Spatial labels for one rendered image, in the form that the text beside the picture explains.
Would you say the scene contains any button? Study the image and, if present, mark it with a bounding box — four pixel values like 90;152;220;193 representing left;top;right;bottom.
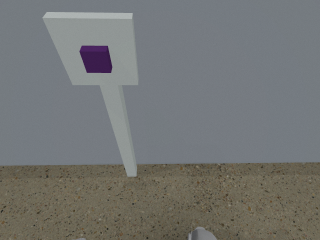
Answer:
79;45;112;73

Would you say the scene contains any panel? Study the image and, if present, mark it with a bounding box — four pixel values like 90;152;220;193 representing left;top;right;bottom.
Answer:
42;12;139;177

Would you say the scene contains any robot right thigh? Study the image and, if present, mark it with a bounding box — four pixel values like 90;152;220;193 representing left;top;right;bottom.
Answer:
187;229;217;240

